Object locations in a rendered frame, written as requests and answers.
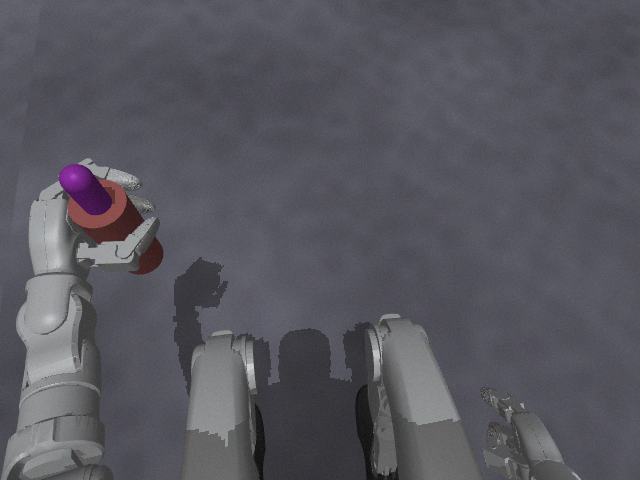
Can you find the left robot hand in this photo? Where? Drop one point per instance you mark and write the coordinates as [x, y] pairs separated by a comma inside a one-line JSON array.
[[58, 244]]

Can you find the bottle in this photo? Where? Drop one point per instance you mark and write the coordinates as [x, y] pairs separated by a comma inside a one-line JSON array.
[[104, 211]]

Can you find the right robot hand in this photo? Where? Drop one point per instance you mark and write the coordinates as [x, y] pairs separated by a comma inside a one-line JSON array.
[[525, 445]]

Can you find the right robot arm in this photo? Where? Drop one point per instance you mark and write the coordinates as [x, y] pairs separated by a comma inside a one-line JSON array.
[[552, 470]]

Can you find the right robot foot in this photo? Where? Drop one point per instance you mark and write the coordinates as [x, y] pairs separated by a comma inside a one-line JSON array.
[[366, 435]]

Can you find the left robot arm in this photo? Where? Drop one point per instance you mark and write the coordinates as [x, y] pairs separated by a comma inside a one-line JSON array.
[[59, 434]]

